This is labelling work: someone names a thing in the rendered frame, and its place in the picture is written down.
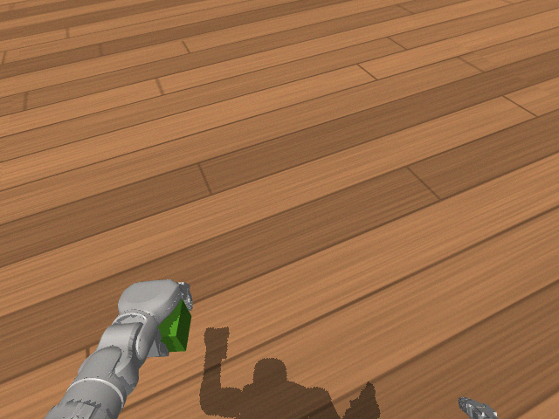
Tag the right robot hand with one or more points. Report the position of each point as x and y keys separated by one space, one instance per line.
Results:
x=476 y=410

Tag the cube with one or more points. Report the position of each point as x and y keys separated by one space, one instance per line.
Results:
x=175 y=329

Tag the left robot hand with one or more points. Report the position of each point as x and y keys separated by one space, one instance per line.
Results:
x=158 y=298

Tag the left robot arm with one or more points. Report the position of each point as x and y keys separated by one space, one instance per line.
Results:
x=111 y=372

